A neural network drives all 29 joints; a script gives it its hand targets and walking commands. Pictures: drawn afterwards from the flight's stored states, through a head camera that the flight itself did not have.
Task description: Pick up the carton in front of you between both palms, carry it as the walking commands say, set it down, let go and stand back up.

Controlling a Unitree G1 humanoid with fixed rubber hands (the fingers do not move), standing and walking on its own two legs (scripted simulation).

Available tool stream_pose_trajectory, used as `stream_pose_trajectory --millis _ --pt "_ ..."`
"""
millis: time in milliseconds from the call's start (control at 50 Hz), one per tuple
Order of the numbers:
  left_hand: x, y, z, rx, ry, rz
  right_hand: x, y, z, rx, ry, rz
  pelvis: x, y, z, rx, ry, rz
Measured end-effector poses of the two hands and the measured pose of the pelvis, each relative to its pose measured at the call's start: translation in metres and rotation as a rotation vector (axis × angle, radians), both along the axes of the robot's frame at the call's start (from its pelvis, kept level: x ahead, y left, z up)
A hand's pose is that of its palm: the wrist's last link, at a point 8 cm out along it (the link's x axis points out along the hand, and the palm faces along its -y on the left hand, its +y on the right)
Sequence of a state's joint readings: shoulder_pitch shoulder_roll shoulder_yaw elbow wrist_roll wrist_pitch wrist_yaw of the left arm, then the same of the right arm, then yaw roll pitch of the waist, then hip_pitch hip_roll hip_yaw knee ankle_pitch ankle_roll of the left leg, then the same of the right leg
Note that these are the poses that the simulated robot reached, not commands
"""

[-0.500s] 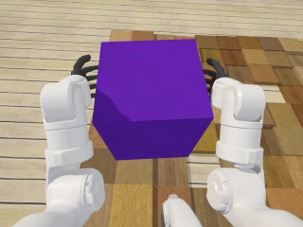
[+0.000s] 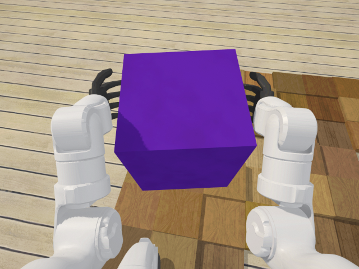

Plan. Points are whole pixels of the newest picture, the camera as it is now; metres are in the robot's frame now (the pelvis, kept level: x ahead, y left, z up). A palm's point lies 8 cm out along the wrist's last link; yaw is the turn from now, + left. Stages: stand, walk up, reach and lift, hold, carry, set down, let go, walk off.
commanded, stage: carry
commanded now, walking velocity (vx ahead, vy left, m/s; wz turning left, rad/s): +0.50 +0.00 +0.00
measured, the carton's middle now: (182, 129) +0.39 +0.01 +0.08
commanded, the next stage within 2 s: none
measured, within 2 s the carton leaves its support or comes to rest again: neither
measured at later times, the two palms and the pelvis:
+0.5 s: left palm (141, 37) +0.66 +0.13 +0.14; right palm (253, 43) +0.64 -0.17 +0.13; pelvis +0.29 +0.00 +0.01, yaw -1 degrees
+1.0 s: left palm out of the picture +0.91 +0.14 +0.15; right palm out of the picture +0.91 -0.16 +0.15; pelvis +0.55 -0.02 +0.01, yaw +1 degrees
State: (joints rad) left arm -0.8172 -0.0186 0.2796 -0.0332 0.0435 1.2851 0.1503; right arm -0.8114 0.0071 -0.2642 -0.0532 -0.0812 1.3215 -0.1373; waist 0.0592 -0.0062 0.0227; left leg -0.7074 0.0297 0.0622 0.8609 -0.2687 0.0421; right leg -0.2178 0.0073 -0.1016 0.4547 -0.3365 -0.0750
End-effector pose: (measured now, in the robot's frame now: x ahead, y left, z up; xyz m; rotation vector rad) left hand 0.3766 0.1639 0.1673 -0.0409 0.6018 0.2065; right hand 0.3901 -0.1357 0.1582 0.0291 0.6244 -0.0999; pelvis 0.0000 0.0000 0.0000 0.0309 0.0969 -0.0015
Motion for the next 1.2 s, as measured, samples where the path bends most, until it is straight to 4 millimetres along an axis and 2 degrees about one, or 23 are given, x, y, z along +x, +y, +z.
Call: stream_pose_trajectory --millis 60,120,180,300,360,440,500,560,620,680,800,920,980,1100,1200 --pt "0.045 0.002 0.005 0.009 -0.003 -0.033 0.038 0.002 0.007 -0.023 -0.005 -0.019 0.043 0.010 -0.008 -0.007 -0.006 -0.007" --pt "0.090 0.003 -0.002 0.007 0.020 -0.079 0.071 0.003 0.005 -0.060 0.019 -0.044 0.083 0.019 -0.017 -0.003 -0.023 -0.017" --pt "0.123 -0.002 -0.015 0.000 0.103 -0.117 0.092 -0.002 -0.006 -0.076 0.103 -0.072 0.113 0.025 -0.009 -0.017 -0.027 -0.016" --pt "0.175 -0.015 -0.033 -0.004 0.207 -0.144 0.132 -0.014 -0.024 -0.064 0.208 -0.113 0.169 0.027 0.013 -0.045 -0.017 -0.018" --pt "0.203 -0.019 -0.036 -0.010 0.197 -0.138 0.162 -0.018 -0.025 -0.064 0.198 -0.113 0.200 0.021 0.017 -0.046 -0.013 -0.015" --pt "0.245 -0.025 -0.033 -0.005 0.155 -0.119 0.211 -0.024 -0.024 -0.067 0.155 -0.088 0.246 0.009 0.016 -0.036 -0.010 -0.010" --pt "0.282 -0.031 -0.031 0.007 0.124 -0.102 0.254 -0.031 -0.025 -0.063 0.123 -0.066 0.287 -0.004 0.009 -0.024 -0.009 -0.009" --pt "0.318 -0.040 -0.035 0.035 0.115 -0.085 0.297 -0.040 -0.034 -0.051 0.111 -0.039 0.328 -0.018 -0.001 -0.039 -0.016 0.008" --pt "0.339 -0.042 -0.047 0.051 0.163 -0.058 0.331 -0.042 -0.046 -0.048 0.157 0.000 0.355 -0.028 0.003 -0.029 -0.017 0.025" --pt "0.354 -0.037 -0.054 0.048 0.196 -0.019 0.361 -0.037 -0.050 -0.053 0.186 0.044 0.380 -0.036 0.010 -0.007 -0.013 0.034" --pt "0.404 -0.024 -0.040 0.020 0.131 0.038 0.423 -0.023 -0.035 -0.046 0.122 0.077 0.431 -0.042 0.015 -0.001 -0.004 0.029" --pt "0.480 -0.017 -0.019 -0.002 0.048 0.007 0.488 -0.017 -0.009 -0.061 0.041 0.039 0.502 -0.033 0.007 -0.014 -0.014 0.024" --pt "0.520 -0.024 -0.016 -0.006 0.063 -0.056 0.515 -0.022 -0.005 -0.077 0.056 0.005 0.537 -0.026 0.008 -0.017 -0.025 0.016" --pt "0.590 -0.049 -0.017 0.010 0.163 -0.140 0.558 -0.047 -0.012 -0.075 0.159 -0.064 0.603 -0.021 0.023 -0.049 -0.016 0.006" --pt "0.651 -0.069 -0.016 0.012 0.155 -0.160 0.614 -0.066 -0.010 -0.079 0.152 -0.081 0.658 -0.030 0.024 -0.049 -0.011 0.000"
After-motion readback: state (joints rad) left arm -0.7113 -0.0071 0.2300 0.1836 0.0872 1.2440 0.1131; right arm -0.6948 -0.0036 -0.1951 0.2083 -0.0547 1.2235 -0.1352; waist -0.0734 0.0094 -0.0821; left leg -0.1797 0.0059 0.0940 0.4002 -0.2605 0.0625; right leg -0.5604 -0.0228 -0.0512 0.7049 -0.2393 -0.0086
